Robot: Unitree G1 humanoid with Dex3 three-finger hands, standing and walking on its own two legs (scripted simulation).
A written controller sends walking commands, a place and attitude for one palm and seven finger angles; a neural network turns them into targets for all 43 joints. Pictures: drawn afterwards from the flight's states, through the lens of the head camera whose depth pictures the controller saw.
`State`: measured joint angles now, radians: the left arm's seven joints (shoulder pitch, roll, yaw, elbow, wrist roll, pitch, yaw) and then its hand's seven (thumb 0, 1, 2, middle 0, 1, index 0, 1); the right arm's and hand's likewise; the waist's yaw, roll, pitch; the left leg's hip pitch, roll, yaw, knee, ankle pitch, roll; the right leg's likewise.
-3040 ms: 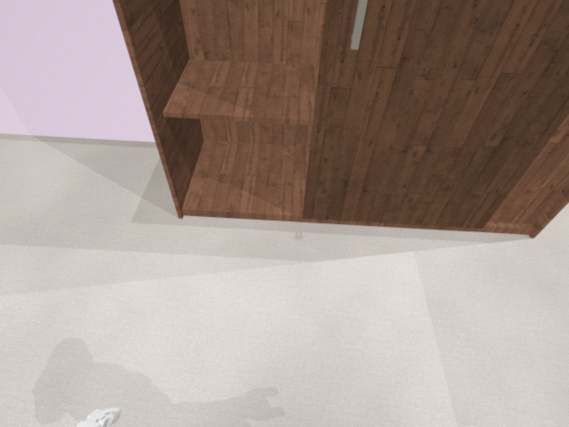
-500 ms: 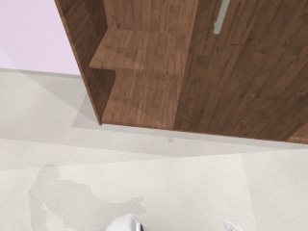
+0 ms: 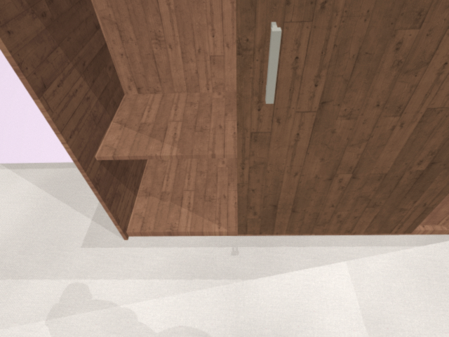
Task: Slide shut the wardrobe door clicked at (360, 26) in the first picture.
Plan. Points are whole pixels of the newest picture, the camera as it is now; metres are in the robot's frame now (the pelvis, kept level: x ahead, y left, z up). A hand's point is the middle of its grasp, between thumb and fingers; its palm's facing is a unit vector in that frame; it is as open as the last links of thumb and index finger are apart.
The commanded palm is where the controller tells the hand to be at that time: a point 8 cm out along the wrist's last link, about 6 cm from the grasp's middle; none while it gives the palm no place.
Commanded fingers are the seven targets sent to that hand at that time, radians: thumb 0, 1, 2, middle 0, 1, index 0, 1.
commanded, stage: take the last steps up to it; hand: right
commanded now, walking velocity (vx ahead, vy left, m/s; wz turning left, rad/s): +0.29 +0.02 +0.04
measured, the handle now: (271, 64) +0.67 -0.09 +0.16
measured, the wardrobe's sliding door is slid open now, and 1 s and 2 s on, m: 0.56 0.56 0.56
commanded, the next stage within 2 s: come to a stop and stand still in 0.34 s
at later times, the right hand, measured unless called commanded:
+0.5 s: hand (289, 287) +0.27 -0.12 -0.17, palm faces +0.00 +0.98 -0.21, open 7.4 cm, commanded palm none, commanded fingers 0.00 -0.90 -0.90 0.20 0.30 0.20 0.30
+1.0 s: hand (333, 321) +0.21 -0.21 -0.19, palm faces +0.08 +0.97 -0.22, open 7.4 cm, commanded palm none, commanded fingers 0.00 -0.90 -0.90 0.20 0.30 0.20 0.30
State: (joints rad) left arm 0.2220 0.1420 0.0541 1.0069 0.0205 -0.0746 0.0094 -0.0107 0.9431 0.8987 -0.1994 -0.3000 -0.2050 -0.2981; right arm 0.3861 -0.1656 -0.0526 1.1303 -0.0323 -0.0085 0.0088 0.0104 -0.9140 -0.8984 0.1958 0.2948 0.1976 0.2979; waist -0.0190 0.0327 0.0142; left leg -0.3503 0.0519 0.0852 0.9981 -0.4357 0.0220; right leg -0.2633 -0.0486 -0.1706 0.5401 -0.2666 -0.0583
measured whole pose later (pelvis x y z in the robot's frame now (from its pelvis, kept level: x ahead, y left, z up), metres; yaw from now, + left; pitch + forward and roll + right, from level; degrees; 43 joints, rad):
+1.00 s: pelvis +0.18 -0.01 +0.00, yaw -1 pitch -1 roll +1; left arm 0.14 0.16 0.03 0.99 0.02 0.01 0.02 0.00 0.92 0.90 -0.20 -0.30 -0.20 -0.30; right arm 0.22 -0.23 -0.06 1.04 -0.03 0.06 -0.03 0.01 -0.91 -0.90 0.20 0.29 0.20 0.30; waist -0.03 0.06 0.07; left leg -0.39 0.03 0.02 0.80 -0.44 -0.02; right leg -0.26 -0.01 -0.04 0.54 -0.28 -0.02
